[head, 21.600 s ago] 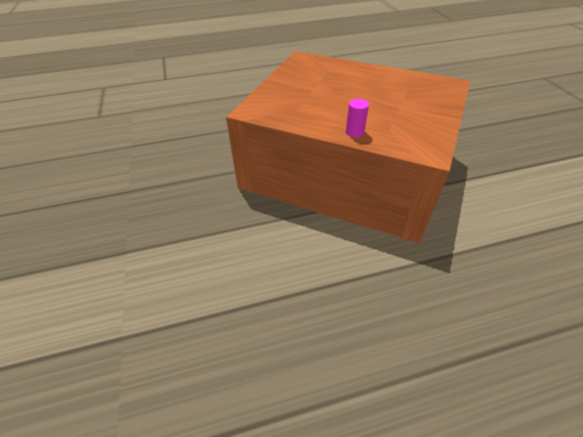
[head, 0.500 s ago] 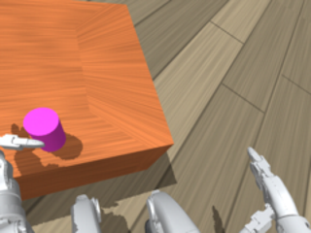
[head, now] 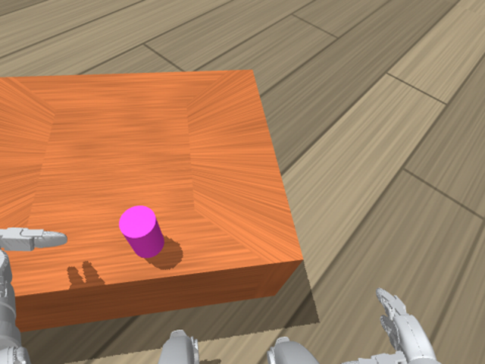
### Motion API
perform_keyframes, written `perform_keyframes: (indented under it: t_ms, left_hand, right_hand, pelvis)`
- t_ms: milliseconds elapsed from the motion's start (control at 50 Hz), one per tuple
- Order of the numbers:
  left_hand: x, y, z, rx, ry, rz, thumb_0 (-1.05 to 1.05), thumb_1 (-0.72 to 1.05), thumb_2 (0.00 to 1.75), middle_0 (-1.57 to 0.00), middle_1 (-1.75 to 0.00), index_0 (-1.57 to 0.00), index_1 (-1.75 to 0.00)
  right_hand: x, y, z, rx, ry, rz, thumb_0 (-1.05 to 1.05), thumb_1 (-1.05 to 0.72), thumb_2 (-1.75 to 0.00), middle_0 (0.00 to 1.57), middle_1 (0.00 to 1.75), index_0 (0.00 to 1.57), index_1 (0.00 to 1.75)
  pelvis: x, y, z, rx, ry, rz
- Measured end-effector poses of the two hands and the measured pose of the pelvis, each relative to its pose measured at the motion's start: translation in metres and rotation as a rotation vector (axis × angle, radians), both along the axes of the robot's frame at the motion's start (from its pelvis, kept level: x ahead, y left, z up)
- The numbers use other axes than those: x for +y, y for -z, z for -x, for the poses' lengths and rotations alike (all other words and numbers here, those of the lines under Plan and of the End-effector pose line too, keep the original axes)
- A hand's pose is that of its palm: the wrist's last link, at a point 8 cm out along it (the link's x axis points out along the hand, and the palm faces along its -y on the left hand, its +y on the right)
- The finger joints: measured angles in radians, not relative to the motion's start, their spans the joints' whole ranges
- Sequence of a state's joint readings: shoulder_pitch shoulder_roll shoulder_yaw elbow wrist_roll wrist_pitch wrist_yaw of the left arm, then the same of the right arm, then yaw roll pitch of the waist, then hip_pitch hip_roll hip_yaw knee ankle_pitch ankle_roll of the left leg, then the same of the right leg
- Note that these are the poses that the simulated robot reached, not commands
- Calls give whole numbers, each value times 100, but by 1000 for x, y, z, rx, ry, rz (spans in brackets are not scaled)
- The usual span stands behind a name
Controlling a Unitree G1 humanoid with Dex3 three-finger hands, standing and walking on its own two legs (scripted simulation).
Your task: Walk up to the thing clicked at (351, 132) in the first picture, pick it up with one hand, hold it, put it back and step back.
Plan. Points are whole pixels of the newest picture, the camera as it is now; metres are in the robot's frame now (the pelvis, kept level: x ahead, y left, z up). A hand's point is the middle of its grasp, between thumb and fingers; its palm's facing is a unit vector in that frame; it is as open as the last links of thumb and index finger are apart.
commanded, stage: home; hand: left
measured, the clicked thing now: (143, 233) +0.44 +0.19 -0.20
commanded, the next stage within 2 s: none
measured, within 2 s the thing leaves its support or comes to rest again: neither
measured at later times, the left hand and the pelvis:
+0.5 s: hand (102, 320) +0.23 +0.20 -0.02, palm faces +0.17 -0.95 -0.26, open 17.1 cm; pelvis +0.02 +0.00 +0.04, yaw +1 degrees
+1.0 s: hand (129, 354) +0.18 +0.16 -0.02, palm faces +0.12 -0.97 -0.23, open 17.4 cm; pelvis +0.01 -0.02 +0.04, yaw +1 degrees
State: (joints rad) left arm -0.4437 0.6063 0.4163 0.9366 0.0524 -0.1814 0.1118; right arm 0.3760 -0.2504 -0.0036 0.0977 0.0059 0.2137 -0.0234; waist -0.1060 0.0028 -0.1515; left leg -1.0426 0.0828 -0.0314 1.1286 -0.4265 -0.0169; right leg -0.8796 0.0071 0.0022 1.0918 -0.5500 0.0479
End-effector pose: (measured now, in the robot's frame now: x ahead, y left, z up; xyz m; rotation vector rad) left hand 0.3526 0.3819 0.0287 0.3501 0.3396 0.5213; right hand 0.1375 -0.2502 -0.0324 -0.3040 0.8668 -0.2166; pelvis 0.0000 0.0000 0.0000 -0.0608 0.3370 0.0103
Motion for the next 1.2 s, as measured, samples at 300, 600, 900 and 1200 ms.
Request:
perform_keyframes:
  t_ms: [300, 600, 900, 1200]
  left_hand:
    - [-67, 12, 78, 175, 118, 136, -1, -43, 12, -7, -7, -7, -7]
    - [-158, 24, 183, 250, 219, 281, -2, -50, 8, -6, -6, -7, -6]
    - [-171, 21, 198, 238, 237, 258, -2, -54, 6, -6, -5, -6, -6]
    - [-171, 23, 201, 238, 239, 266, -2, -54, 5, -5, -5, -6, -6]
  right_hand:
    - [27, -42, -34, -141, -79, -121, 0, -65, -77, 19, 26, 19, 27]
    - [23, -40, -36, -173, -40, -109, 1, -88, -89, 20, 30, 20, 30]
    - [8, -40, -22, -201, -36, -95, 2, -90, -90, 20, 30, 20, 30]
    - [11, -40, -22, -204, -34, -100, 2, -90, -91, 20, 30, 20, 30]
  pelvis:
    - [-3, -38, -15, -119, -9, -33]
    - [-7, -41, -16, -177, -6, -50]
    - [-17, -37, -7, -198, -7, -64]
    - [-15, -36, -5, -200, -2, -62]
